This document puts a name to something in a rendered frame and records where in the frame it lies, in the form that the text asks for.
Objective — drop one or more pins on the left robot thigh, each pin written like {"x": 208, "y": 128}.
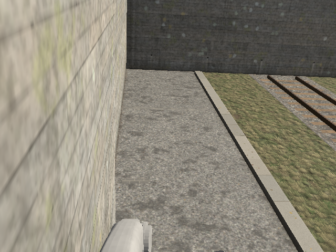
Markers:
{"x": 129, "y": 235}

